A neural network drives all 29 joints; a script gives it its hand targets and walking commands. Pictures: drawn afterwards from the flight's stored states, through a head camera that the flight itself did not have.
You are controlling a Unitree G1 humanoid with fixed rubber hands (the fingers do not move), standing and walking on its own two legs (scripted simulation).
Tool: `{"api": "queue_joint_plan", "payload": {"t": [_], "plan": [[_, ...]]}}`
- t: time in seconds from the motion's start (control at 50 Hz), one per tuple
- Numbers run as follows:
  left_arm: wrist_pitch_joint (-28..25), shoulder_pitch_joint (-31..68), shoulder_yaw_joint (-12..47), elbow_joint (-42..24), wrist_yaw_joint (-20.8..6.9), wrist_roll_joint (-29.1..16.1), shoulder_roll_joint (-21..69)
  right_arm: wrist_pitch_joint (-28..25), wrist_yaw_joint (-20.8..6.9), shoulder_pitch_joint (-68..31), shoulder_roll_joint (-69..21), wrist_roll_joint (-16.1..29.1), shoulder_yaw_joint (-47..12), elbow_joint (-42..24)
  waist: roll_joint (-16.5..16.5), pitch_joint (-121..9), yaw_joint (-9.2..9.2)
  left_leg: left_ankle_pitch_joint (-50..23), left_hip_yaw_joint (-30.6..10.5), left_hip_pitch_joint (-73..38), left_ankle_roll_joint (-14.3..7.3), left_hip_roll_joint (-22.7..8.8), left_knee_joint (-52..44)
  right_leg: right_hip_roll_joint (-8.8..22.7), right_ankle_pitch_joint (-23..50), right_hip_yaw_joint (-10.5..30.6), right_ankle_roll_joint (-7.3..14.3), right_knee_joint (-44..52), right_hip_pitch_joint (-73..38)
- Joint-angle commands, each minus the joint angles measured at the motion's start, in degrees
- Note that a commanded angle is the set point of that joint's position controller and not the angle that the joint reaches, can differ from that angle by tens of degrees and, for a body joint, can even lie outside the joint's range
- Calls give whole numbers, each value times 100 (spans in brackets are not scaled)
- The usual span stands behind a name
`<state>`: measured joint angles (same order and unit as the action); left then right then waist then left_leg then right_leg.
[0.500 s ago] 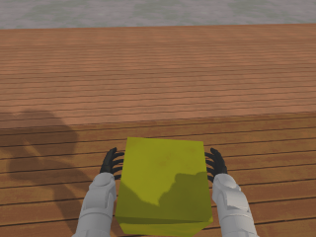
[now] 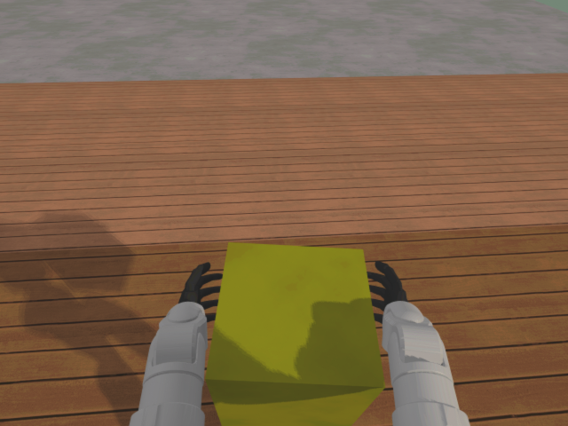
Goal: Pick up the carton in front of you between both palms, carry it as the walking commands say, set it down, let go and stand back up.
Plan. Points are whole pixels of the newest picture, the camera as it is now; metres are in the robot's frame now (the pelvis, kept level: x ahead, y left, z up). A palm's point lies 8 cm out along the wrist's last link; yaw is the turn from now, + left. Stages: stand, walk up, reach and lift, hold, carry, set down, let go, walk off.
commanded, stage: reach and lift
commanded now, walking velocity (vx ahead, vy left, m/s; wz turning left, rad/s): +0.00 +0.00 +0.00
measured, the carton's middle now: (289, 341) +0.30 +0.00 -0.06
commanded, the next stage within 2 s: hold in 0.70 s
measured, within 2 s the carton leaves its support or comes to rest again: neither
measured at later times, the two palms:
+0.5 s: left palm (191, 301) +0.31 +0.15 +0.03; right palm (394, 301) +0.31 -0.15 +0.04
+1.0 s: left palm (188, 304) +0.30 +0.15 +0.05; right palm (402, 304) +0.30 -0.15 +0.06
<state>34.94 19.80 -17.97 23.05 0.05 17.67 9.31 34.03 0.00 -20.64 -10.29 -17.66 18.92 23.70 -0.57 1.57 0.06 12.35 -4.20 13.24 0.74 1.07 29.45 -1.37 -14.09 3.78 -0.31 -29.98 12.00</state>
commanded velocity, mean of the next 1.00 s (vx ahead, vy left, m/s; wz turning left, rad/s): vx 0.00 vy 0.00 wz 0.00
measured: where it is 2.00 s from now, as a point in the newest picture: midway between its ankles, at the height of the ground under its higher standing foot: outside the picture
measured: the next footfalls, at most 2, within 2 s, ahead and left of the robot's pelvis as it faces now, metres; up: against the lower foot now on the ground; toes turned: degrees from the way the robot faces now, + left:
left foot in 1.74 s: +0.22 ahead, +0.09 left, +0.00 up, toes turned +9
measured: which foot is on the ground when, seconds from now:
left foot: down 0.00-1.00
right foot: down 0.00-1.00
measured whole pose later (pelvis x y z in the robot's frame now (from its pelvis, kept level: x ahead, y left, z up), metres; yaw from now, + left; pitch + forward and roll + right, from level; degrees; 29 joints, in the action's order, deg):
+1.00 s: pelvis +0.01 +0.00 +0.01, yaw +0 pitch -8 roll +0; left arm 44.3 14.1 -11.4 13.3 0.7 15.9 8.5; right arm 43.5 0.0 -15.1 -8.7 -15.6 12.3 14.0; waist -0.5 1.2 0.2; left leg 10.1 -4.1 3.6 0.6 0.9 21.4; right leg -1.1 -11.6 4.1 -0.3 -21.7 2.2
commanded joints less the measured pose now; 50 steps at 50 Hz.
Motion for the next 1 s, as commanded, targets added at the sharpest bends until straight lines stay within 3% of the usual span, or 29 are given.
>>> {"api": "queue_joint_plan", "payload": {"t": [0.0,0.4,0.68,0.78,0.9,0.98], "plan": [[-241,3643,3324,-139,-1517,-1457,5663,-137,-1496,-3274,-5680,1370,-3287,113,43,-1916,17,-155,61,-767,-113,405,-502,-324,257,42,55,642,-259],[39,2606,3588,-840,-1362,-1622,5548,98,-1476,-2332,-5345,1506,-3508,-563,101,-1888,4,-1501,-24,-1410,0,411,-802,-428,1430,53,11,905,-730],[217,2530,3708,-1168,-1378,-1715,5405,296,-1419,-2218,-5370,1606,-3678,-900,30,-1711,-13,-1395,-3,-1433,-29,449,-886,-400,1491,83,-22,1013,-875],[415,2337,4110,-1758,-1356,-1964,5364,521,-1346,-1959,-5392,1841,-4061,-1480,10,-1990,25,-1821,-42,-1651,-23,467,-952,-382,2059,126,-55,1085,-1189],[669,2250,3703,-1520,-1329,-1719,5036,781,-1320,-1915,-5093,1651,-3679,-1244,20,-1057,2,-709,22,-1298,-70,426,-1148,-337,899,68,3,1279,-882],[625,2686,3734,-1477,-1403,-1773,5206,740,-1404,-2346,-5246,1685,-3700,-1203,35,-1166,13,-425,34,-1249,-93,399,-1072,-323,606,33,18,1218,-792]]}}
